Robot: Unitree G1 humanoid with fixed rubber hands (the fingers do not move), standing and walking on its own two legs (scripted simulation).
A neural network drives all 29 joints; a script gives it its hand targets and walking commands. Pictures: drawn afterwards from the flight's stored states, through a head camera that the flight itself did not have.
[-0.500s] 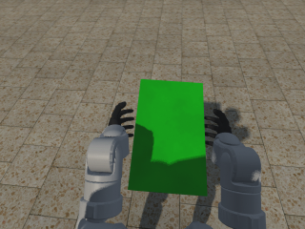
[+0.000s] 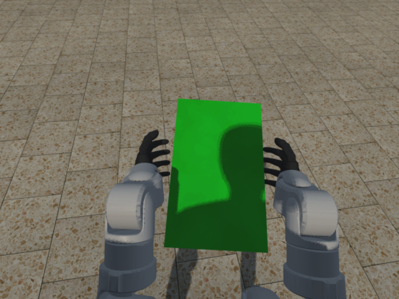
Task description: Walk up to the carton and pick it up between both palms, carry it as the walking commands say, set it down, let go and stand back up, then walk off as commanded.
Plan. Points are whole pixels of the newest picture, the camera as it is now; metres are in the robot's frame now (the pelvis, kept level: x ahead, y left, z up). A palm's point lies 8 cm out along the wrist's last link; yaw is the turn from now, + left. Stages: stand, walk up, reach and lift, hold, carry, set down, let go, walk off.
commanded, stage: carry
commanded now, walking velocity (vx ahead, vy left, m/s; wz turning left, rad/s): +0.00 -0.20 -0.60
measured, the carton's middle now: (213, 179) +0.35 +0.02 +0.02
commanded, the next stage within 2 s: none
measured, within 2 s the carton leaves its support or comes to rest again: neither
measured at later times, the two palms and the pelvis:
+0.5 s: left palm (282, 194) +0.28 -0.10 +0.09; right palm out of the picture +0.21 -0.34 +0.10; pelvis -0.04 -0.14 -0.01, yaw -19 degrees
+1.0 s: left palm out of the picture +0.18 -0.35 +0.08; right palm out of the picture +0.03 -0.55 +0.08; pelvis -0.14 -0.27 -0.02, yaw -35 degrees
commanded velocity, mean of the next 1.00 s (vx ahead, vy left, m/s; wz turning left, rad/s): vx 0.00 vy -0.20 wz -0.60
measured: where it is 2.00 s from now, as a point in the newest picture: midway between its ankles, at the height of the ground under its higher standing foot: outside the picture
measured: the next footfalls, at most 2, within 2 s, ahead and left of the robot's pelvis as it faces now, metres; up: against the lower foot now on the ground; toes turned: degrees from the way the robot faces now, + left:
right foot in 0.10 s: +0.07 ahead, -0.21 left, +0.00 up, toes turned -11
left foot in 0.40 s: +0.04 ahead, -0.05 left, +0.00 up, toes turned -5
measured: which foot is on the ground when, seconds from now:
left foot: down 0.00-0.10, up 0.12-0.38, down 0.40-0.74, up 0.76-1.00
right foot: up 0.00-0.08, down 0.10-0.40, up 0.42-0.72, down 0.74-1.00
